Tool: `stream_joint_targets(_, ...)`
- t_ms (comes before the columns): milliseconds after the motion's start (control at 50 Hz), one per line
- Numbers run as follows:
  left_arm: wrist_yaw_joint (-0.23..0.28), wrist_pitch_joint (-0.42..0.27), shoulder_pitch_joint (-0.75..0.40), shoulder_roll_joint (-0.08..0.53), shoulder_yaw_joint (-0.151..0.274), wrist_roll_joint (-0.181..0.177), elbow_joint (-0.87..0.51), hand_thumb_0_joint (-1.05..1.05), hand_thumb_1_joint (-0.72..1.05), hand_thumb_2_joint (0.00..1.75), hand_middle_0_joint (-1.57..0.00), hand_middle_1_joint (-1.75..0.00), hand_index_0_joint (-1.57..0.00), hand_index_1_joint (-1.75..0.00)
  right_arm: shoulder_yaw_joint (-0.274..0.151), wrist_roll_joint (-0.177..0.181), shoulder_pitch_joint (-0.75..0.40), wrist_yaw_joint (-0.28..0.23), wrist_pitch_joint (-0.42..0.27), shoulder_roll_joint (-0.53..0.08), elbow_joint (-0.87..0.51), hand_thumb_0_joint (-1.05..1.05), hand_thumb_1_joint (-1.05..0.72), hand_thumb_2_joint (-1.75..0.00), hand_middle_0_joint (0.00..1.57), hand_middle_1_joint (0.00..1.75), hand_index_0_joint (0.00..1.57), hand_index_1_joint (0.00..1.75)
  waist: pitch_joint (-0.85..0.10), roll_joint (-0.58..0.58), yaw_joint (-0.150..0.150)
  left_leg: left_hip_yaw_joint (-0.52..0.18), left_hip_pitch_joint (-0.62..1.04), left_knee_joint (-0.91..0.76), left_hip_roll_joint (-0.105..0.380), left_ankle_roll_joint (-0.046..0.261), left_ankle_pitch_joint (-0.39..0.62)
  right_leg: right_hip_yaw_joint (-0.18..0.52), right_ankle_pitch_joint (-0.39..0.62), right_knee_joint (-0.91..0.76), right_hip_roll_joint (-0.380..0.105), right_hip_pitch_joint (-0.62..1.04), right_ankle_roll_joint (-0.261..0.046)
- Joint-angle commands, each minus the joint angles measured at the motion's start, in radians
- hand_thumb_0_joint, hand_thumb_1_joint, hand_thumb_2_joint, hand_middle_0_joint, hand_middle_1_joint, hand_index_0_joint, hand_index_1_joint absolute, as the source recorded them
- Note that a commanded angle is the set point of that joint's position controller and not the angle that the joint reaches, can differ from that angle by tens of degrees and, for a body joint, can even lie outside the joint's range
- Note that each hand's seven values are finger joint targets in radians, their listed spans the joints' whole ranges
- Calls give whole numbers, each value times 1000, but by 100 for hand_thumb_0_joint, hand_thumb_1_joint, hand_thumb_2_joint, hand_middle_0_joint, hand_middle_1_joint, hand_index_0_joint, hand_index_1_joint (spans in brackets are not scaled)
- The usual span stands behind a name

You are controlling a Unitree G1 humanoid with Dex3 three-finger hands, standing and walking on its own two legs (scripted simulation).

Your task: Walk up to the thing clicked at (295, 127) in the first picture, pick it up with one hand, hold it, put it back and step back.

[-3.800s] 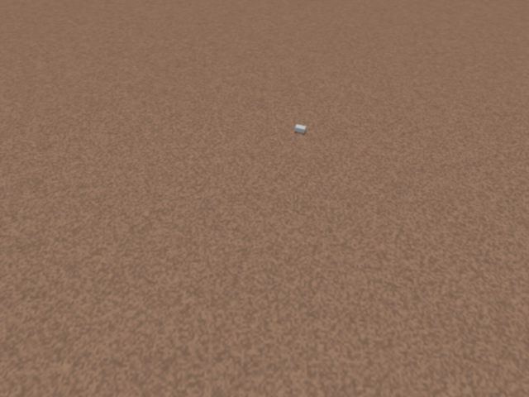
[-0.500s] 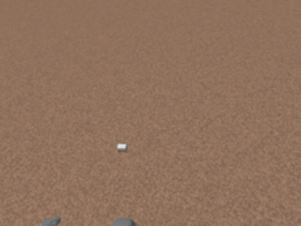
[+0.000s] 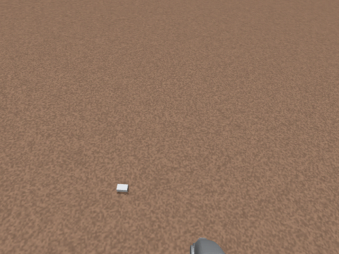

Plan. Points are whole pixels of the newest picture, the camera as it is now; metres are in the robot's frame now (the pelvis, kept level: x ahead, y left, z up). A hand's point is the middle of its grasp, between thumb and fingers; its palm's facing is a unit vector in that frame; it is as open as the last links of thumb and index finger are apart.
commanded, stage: walk up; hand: left
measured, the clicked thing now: (122, 188) +0.58 +0.24 -0.76
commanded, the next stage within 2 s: stand in 1.72 s
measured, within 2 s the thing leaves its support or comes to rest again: neither
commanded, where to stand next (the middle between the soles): +0.21 -0.01 m, yaw +0 degrees
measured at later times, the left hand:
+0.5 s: hand (69, 239) +0.19 +0.26 -0.16, palm faces -0.02 -0.92 -0.40, open 7.3 cm
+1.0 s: hand (73, 232) +0.20 +0.25 -0.15, palm faces +0.01 -0.94 -0.35, open 7.3 cm
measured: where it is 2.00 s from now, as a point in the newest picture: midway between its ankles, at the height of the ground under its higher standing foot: outside the picture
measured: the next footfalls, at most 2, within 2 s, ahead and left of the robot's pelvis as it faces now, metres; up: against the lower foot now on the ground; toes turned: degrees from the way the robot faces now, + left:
right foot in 0.16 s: +0.19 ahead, -0.15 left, +0.00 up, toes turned -2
left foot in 0.46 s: +0.21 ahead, +0.12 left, +0.00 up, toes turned +1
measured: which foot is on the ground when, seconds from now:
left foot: down 0.00-0.18, up 0.20-0.44, down 0.46-1.00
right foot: up 0.00-0.14, down 0.16-1.00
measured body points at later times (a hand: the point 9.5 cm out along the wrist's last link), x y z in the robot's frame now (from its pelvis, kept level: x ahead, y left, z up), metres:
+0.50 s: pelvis +0.11 -0.01 -0.02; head +0.14 -0.01 +0.43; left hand +0.19 +0.31 -0.13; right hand +0.20 -0.33 -0.14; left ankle +0.18 +0.12 -0.74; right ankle +0.15 -0.15 -0.74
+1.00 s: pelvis +0.13 -0.01 +0.01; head +0.15 -0.01 +0.45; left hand +0.20 +0.30 -0.13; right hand +0.26 -0.30 -0.12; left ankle +0.18 +0.12 -0.74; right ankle +0.15 -0.15 -0.74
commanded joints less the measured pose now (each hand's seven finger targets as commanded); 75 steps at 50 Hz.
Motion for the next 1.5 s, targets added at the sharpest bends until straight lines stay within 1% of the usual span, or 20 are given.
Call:
stream_joint_targets(0,-3,-28,-27,164,61,8,-79,0,90,90,-20,-30,-20,-30,-91,7,20,-14,-14,-289,-71,0,-90,-90,20,30,20,30,-10,207,-21,-198,-10,-227,235,196,42,-26,91,-155,-15,3,5)
stream_joint_targets(60,1,-38,-5,160,67,6,-60,0,90,90,-20,-30,-20,-30,-89,9,-37,-10,-2,-291,-90,0,-90,-90,20,30,20,30,-12,212,14,-184,-103,-167,235,176,-18,-38,129,-246,13,153,-5)
stream_joint_targets(120,24,-58,101,194,84,13,-16,0,90,90,-20,-30,-20,-30,-58,11,-12,-13,15,-213,-93,0,-90,-90,20,30,20,30,-90,31,68,-96,-192,137,145,105,57,-42,129,-384,67,435,-20)
stream_joint_targets(140,39,-67,140,253,99,19,-19,0,90,90,-20,-30,-20,-30,-35,17,26,-18,15,-146,-94,0,-90,-90,20,30,20,30,-126,-160,87,-28,-254,393,63,58,15,175,77,-511,-83,488,-67)
stream_joint_targets(160,47,-73,135,321,105,11,-50,0,90,90,-20,-30,-20,-30,-26,17,58,-20,22,-126,-97,0,-90,-90,20,30,20,30,-132,-239,67,-42,-410,548,-41,2,-270,570,96,-625,-322,529,-189)
stream_joint_targets(180,45,-64,105,330,104,-2,-56,0,90,90,-20,-30,-20,-30,-55,7,19,-37,35,-227,-73,0,-90,-90,20,30,20,30,-98,-131,72,-112,-414,617,3,2,-343,614,148,-591,-361,457,-288)
stream_joint_targets(260,62,-53,8,245,71,-6,-74,0,90,90,-20,-30,-20,-30,-56,18,40,-36,46,-208,-12,0,-90,-90,20,30,20,30,-85,-108,17,-136,-323,513,52,-9,-211,231,402,-502,-196,333,-217)
stream_joint_targets(340,70,-45,-45,214,49,10,-82,0,90,90,-20,-30,-20,-30,-47,12,5,-30,61,-161,20,0,-90,-90,20,30,20,30,-103,-122,14,-84,-153,284,37,-23,-119,112,520,-437,-151,198,-193)
stream_joint_targets(380,72,-32,-93,222,43,1,-81,0,90,90,-20,-30,-20,-30,-52,15,-8,-35,61,-158,42,0,-90,-90,20,30,20,30,-126,-115,-3,-62,-40,189,19,-24,-8,99,470,-378,-151,133,-180)
stream_joint_targets(420,72,-12,-134,184,23,-10,-83,0,90,90,-20,-30,-20,-30,-65,6,-3,-42,55,-187,67,0,-90,-90,20,30,20,30,-122,-44,-32,-80,77,87,12,-4,121,96,265,-313,-125,5,-120)
stream_joint_targets(440,71,-4,-118,152,13,-14,-80,0,90,90,-20,-30,-20,-30,-72,-2,-26,-47,49,-228,57,0,-90,-90,20,30,20,30,-122,60,-29,-204,75,-15,102,21,122,63,139,-255,-72,-22,-72)
stream_joint_targets(460,70,6,-87,112,5,-27,-67,0,90,90,-20,-30,-20,-30,-71,-5,-101,-47,39,-274,32,0,-90,-90,20,30,20,30,-117,188,18,-436,-20,-134,255,79,54,0,-23,-168,36,19,-15)
stream_joint_targets(480,78,16,-73,168,24,-27,-15,0,90,90,-20,-30,-20,-30,-68,14,-161,-43,42,-306,35,0,-90,-90,20,30,20,30,-99,226,20,-488,-163,-158,315,168,-18,-3,-191,-106,56,152,-15)
stream_joint_targets(500,77,16,-55,173,25,-21,13,0,90,90,-20,-30,-20,-30,-58,10,-217,-41,47,-277,33,0,-90,-90,20,30,20,30,-76,186,48,-443,-242,-149,283,162,-56,8,-164,-127,42,231,-17)
stream_joint_targets(540,71,6,-44,160,20,-13,56,0,90,90,-20,-30,-20,-30,-35,12,-276,-41,56,-226,49,0,-90,-90,20,30,20,30,-85,177,66,-289,-211,-78,175,69,-53,16,-1,-303,27,254,-26)
stream_joint_targets(600,66,-5,-128,196,18,-2,73,0,90,90,-20,-30,-20,-30,-21,20,-247,-34,64,-192,91,0,-90,-90,20,30,20,30,-84,143,14,-230,-138,-50,105,11,-128,125,3,-427,-42,187,-52)
stream_joint_targets(820,63,-11,-206,152,-5,-13,174,0,90,90,-20,-30,-20,-30,-4,28,-330,-35,56,-180,198,0,-90,-90,20,30,20,30,-161,84,17,-195,43,-104,117,5,186,62,243,-521,-42,296,-12)
stream_joint_targets(1200,54,4,-257,133,2,2,216,0,90,90,-20,-30,-20,-30,-3,13,-355,-30,63,-170,264,0,-90,-90,20,30,20,30,-105,75,14,-197,31,-252,113,-22,12,58,116,-640,-43,328,1)
stream_joint_targets(1300,54,0,-247,134,7,3,208,0,90,90,-20,-30,-20,-30,-4,15,-333,-31,58,-167,259,0,-90,-90,20,30,20,30,-145,68,14,-179,60,-229,110,-20,106,61,191,-637,-52,358,2)
stream_joint_targets(1480,55,5,-242,126,9,3,206,0,90,90,-20,-30,-20,-30,-8,13,-310,-32,62,-165,259,0,-90,-90,20,30,20,30,-122,68,8,-193,45,-241,109,-21,50,62,147,-634,-43,338,-1)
